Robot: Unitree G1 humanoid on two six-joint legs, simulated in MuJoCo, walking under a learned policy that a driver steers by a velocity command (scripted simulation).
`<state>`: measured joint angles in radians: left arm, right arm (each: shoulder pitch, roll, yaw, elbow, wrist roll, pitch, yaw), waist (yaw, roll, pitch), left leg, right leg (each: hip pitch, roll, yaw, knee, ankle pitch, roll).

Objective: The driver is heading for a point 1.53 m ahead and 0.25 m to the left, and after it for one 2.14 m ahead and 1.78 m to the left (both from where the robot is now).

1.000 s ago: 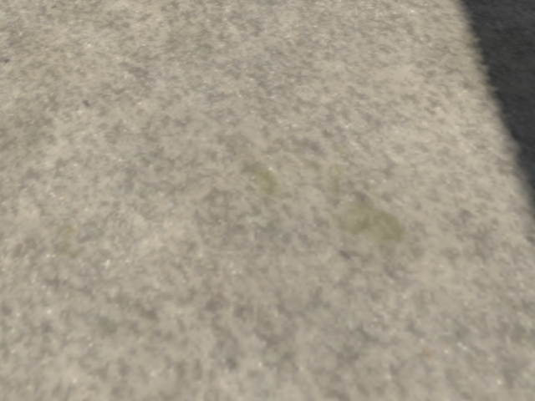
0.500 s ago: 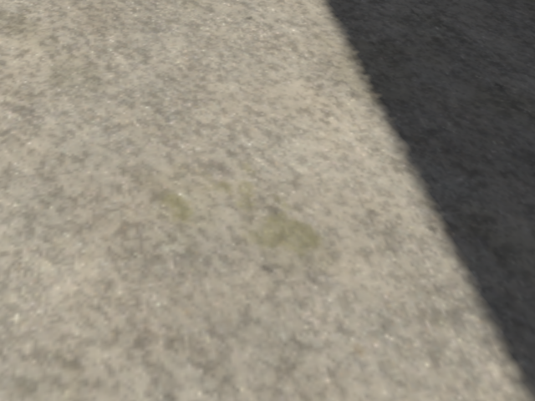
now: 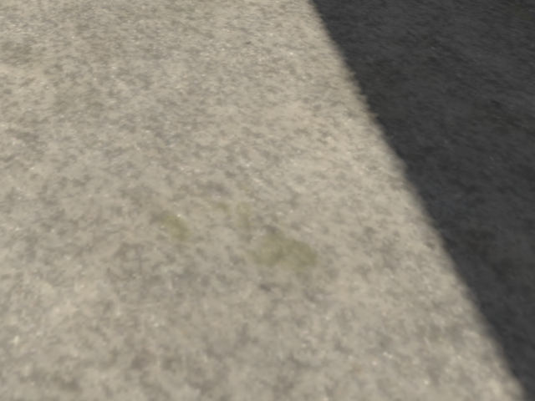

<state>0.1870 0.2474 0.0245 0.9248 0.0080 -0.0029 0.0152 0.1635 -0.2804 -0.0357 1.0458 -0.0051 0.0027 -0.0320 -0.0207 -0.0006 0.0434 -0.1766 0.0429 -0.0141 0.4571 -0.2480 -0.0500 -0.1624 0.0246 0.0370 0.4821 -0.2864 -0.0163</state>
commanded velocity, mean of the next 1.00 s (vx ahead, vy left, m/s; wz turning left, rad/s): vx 0.22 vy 0.00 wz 0.00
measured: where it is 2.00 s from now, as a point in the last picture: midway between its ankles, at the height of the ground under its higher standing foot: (264, 288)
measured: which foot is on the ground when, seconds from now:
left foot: down 0.00-1.00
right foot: down 0.00-0.58, up 0.60-1.00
